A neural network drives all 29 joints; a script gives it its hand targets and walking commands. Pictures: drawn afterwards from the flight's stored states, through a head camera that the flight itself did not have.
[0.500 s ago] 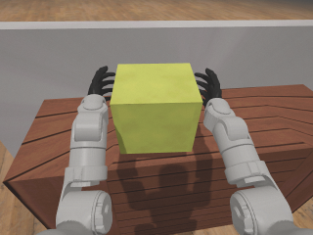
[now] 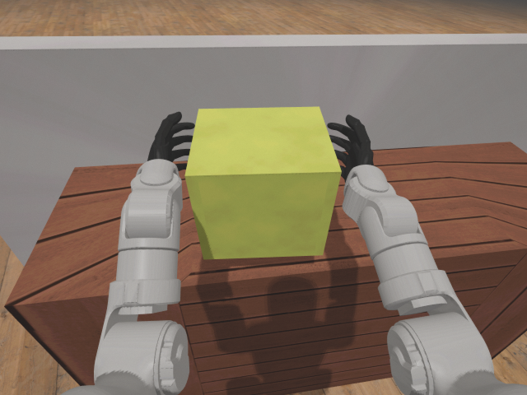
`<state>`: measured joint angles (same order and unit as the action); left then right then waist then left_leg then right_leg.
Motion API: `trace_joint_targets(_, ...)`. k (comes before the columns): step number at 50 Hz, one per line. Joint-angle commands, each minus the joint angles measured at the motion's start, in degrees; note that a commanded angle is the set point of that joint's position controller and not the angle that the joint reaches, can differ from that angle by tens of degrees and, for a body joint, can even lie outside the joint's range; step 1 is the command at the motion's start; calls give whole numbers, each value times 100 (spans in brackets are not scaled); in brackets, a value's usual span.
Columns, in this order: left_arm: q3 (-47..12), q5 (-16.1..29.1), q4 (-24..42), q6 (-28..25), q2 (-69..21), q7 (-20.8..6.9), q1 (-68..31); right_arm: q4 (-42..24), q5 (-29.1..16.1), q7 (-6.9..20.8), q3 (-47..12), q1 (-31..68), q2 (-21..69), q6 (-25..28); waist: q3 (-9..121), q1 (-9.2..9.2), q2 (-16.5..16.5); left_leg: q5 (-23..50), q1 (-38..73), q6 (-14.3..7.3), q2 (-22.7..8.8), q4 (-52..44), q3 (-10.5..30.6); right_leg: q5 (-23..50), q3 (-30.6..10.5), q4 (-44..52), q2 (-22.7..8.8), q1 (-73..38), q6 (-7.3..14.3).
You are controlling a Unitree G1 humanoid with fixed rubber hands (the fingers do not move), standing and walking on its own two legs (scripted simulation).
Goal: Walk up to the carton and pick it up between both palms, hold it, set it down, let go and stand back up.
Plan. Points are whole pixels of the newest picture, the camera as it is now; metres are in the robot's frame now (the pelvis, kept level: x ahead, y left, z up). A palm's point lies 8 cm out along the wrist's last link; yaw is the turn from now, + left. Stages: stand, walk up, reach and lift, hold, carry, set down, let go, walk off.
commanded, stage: hold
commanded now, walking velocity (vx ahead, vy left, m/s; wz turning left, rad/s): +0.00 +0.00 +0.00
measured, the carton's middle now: (261, 182) +0.39 +0.01 +0.16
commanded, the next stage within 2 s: none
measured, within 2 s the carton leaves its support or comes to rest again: neither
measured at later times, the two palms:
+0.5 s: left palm (161, 166) +0.37 +0.15 +0.21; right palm (356, 166) +0.37 -0.13 +0.21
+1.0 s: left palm (162, 165) +0.37 +0.15 +0.21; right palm (356, 167) +0.37 -0.13 +0.21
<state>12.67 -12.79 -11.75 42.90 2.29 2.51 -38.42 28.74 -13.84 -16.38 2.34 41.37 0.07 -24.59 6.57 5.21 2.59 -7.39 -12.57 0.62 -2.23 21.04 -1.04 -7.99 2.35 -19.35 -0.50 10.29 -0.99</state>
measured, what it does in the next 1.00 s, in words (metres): stands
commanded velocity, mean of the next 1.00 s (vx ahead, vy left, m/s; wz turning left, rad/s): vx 0.00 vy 0.00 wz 0.00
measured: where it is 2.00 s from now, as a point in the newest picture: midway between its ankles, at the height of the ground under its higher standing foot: outside the picture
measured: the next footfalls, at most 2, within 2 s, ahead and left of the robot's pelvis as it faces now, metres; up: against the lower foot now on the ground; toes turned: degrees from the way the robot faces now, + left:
none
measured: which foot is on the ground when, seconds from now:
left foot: down 0.00-1.00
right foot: down 0.00-1.00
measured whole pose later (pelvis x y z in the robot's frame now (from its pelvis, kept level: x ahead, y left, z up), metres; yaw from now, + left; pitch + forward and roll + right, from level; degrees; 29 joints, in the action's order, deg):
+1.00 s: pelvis +0.00 +0.00 +0.00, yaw +0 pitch -1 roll -1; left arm 12.8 -12.8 -10.6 42.9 2.1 2.3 -37.8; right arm 27.6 -14.3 -16.7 2.1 41.1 0.1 -24.7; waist 6.6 5.3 2.6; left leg -7.6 -12.5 0.7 -2.2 21.1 -0.9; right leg -8.2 2.3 -19.3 -0.5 10.1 -1.0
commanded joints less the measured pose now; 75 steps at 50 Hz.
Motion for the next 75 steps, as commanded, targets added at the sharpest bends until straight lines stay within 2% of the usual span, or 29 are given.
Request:
trace_joint_targets(1, -2352, 586, 992, -496, -3928, -882, -4093, -1840, -627, 808, -2359, 4866, 3244, 403, 2166, 7, -544, 752, 1824, 72, 439, -208, 102, 458, 124, 455, 482, -1266, -167)
trace_joint_targets(4, -2289, 534, 629, -489, -4009, -893, -4061, -1891, -538, 848, -2297, 5063, 3283, 457, 1960, -115, -541, 337, 1706, 36, 422, -241, 54, 41, 99, 487, 477, -1076, -130)
trace_joint_targets(6, -2584, 730, 1153, -572, -4061, -862, -4167, -1880, -567, 820, -2296, 4856, 3336, 469, 2358, 110, -659, 784, 1897, 136, 453, -171, 90, 492, 150, 410, 505, -1211, -135)
trace_joint_targets(12, -2556, 680, 1181, -488, -3938, -875, -3692, -2467, -799, 696, -2738, 4753, 3333, 429, 2521, -36, -493, 1446, 2052, 76, 519, 33, 47, 1157, 76, 365, 495, -1583, -258)
trace_joint_targets(13, -2695, 756, 1460, -504, -3937, -890, -3735, -2482, -819, 669, -2727, 4680, 3327, 409, 2700, 73, -497, 1637, 2128, 129, 489, 61, 87, 1430, 50, 342, 526, -1681, -232)
trace_joint_targets(17, -2446, 529, 899, -355, -3935, -959, -3689, -2119, -662, 709, -2386, 4711, 3126, 336, 1920, 47, -652, 783, 1847, 102, 476, -204, 68, 489, 135, 493, 488, -1188, -177)
trace_joint_targets(19, -2497, 536, 1289, -399, -3992, -936, -3809, -1917, -690, 762, -2428, 4542, 3187, 337, 2115, 52, -695, 1039, 1927, 148, 440, -138, 75, 672, 136, 405, 505, -1336, -152)
trace_joint_targets(20, -2494, 609, 1260, -413, -3934, -939, -3907, -1878, -627, 750, -2262, 4525, 3096, 303, 2099, 190, -667, 861, 1865, 166, 441, -142, 87, 556, 117, 435, 498, -1319, -138)
trace_joint_targets(21, -2424, 584, 1115, -427, -3909, -939, -4001, -2012, -678, 745, -2342, 4797, 3196, 334, 2251, 38, -592, 781, 1840, 106, 443, -157, 76, 492, 99, 458, 499, -1318, -160)
trace_joint_targets(26, -2293, 554, 924, -443, -3856, -940, -4023, -1742, -541, 799, -2329, 4763, 3252, 348, 1945, -32, -499, 493, 1670, 59, 453, -255, 63, 263, 89, 444, 464, -1200, -155)
trace_joint_targets(28, -2237, 473, 810, -367, -3905, -942, -3920, -1600, -571, 817, -2252, 4745, 3204, 322, 1839, -5, -695, 401, 1701, 76, 481, -269, 19, 207, 104, 490, 440, -1160, -129)
trace_joint_targets(29, -2414, 650, 913, -451, -4029, -923, -4065, -2033, -572, 823, -2398, 5137, 3291, 431, 2229, -49, -561, 570, 1729, 79, 467, -188, 74, 312, 94, 461, 476, -1255, -124)
trace_joint_targets(30, -2467, 618, 1001, -462, -4033, -903, -4148, -1740, -547, 819, -2238, 4822, 3247, 382, 2179, 61, -711, 566, 1834, 119, 421, -214, 90, 290, 97, 455, 495, -1158, -89)
trace_joint_targets(34, -2719, 808, 1300, -533, -4131, -852, -3959, -2257, -709, 776, -2563, 4881, 3309, 478, 2592, 62, -716, 1198, 2015, 112, 466, -29, 87, 871, 114, 387, 465, -1286, -181)
trace_joint_targets(35, -2534, 663, 1130, -485, -3939, -847, -3804, -2152, -747, 741, -2637, 4756, 3387, 398, 2350, -80, -542, 1112, 1930, 76, 499, -33, 73, 828, 72, 403, 497, -1321, -194)
trace_joint_targets(37, -2539, 663, 1018, -470, -3999, -867, -4004, -1822, -630, 756, -2359, 4730, 3168, 363, 2177, 92, -678, 750, 1860, 127, 456, -136, 136, 440, 107, 471, 481, -1178, -157)
trace_joint_targets(41, -2454, 619, 1041, -479, -3975, -911, -3936, -2031, -650, 745, -2497, 4875, 3319, 417, 2308, -95, -536, 889, 1895, 73, 455, -149, 75, 562, 83, 439, 484, -1299, -168)
trace_joint_targets(43, -2352, 589, 915, -472, -3904, -881, -4025, -1872, -607, 749, -2409, 4809, 3298, 364, 2078, -2, -487, 771, 1847, 65, 476, -135, 55, 504, 94, 469, 472, -1223, -202)
trace_joint_targets(44, -2669, 737, 1326, -485, -4022, -870, -3931, -2251, -728, 758, -2561, 4838, 3299, 449, 2527, 64, -702, 1165, 1954, 142, 478, -38, 90, 888, 100, 384, 523, -1388, -143)
trace_joint_targets(49, -2220, 505, 647, -407, -3894, -946, -3905, -2015, -599, 777, -2307, 5067, 3195, 410, 1899, -49, -488, 416, 1703, 20, 471, -261, 64, 188, 78, 519, 444, -1165, -180)
trace_joint_targets(50, -2384, 564, 1162, -485, -3895, -941, -4034, -1888, -645, 780, -2443, 4744, 3291, 400, 2103, -43, -522, 768, 1792, 68, 441, -211, 39, 530, 96, 404, 484, -1366, -169)
trace_joint_targets(55, -2417, 610, 825, -431, -3964, -925, -3899, -1928, -627, 762, -2342, 4845, 3205, 376, 2115, 34, -556, 850, 1850, 109, 442, -145, 97, 528, 104, 449, 505, -1207, -149)
trace_joint_targets(56, -2543, 657, 1205, -483, -4029, -895, -4016, -2287, -725, 765, -2498, 5002, 3299, 442, 2523, -76, -582, 991, 1956, 100, 425, -85, 93, 626, 114, 397, 504, -1306, -155)
trace_joint_targets(62, -2622, 644, 1305, -465, -3972, -860, -3987, -2165, -731, 780, -2433, 4748, 3206, 392, 2392, 39, -742, 1014, 1974, 190, 399, -98, 109, 671, 110, 376, 545, -1299, -116)
trace_joint_targets(67, -2465, 575, 798, -429, -4026, -879, -4173, -1587, -588, 839, -2194, 4858, 3155, 356, 1826, 38, -744, 352, 1769, 154, 379, -271, 115, -35, 140, 512, 495, -960, -43)
trace_joint_targets(70, -2659, 647, 1001, -442, -4106, -856, -4080, -1817, -622, 845, -2278, 4873, 3078, 401, 2026, 44, -855, 694, 1793, 219, 384, -198, 173, 196, 167, 437, 530, -1060, -46)
trace_joint_targets(71, -2546, 689, 989, -475, -4039, -858, -4073, -1997, -679, 823, -2345, 4975, 3258, 411, 2254, -4, -562, 745, 1851, 103, 427, -125, 131, 321, 126, 438, 522, -1152, -111)
trace_joint_targets(72, -2727, 769, 1337, -537, -4029, -826, -3991, -2348, -788, 792, -2597, 4864, 3310, 450, 2704, -53, -650, 1255, 2035, 151, 418, -6, 120, 832, 125, 359, 516, -1357, -143)
trace_joint_targets(75, -2683, 699, 1145, -468, -4058, -790, -3914, -2195, -807, 748, -2549, 4909, 3202, 413, 2452, -16, -740, 1126, 2038, 165, 457, 0, 101, 637, 126, 430, 551, -1198, -142)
